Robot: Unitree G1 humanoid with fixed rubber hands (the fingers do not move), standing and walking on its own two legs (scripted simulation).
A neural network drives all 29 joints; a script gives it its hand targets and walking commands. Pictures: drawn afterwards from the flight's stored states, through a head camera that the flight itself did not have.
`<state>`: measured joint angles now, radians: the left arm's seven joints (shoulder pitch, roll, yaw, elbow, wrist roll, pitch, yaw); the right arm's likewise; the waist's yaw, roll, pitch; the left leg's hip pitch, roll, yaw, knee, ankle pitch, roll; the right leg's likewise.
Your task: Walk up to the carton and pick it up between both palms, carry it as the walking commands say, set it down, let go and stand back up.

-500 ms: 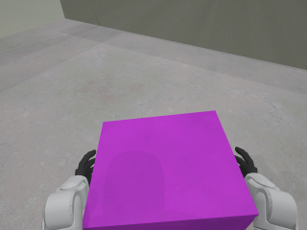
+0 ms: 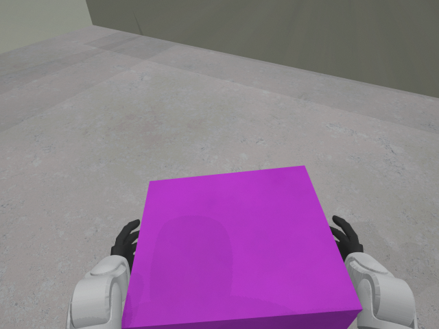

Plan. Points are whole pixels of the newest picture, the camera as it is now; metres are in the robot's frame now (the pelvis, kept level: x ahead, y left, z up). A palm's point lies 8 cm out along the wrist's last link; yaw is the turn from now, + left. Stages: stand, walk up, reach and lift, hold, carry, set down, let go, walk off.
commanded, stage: carry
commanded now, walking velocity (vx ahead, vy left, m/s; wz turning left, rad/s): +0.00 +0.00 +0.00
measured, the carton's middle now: (236, 271) +0.26 -0.01 -0.02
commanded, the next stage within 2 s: hold in 0.20 s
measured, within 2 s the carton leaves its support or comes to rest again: neither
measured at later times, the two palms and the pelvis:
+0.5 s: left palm (128, 256) +0.26 +0.18 +0.04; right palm (344, 263) +0.25 -0.21 +0.02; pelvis +0.00 +0.01 +0.00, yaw +1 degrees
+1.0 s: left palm (134, 269) +0.25 +0.17 +0.02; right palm (344, 265) +0.26 -0.21 +0.00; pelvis -0.01 +0.00 +0.00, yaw +2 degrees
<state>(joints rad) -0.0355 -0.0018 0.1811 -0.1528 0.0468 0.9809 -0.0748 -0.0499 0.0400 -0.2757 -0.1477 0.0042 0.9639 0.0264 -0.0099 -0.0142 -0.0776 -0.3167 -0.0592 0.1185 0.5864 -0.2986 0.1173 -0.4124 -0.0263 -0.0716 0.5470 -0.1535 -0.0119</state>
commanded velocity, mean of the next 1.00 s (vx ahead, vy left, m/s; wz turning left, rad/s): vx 0.00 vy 0.00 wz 0.00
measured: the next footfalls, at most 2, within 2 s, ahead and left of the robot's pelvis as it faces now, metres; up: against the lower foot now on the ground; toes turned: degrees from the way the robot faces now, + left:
none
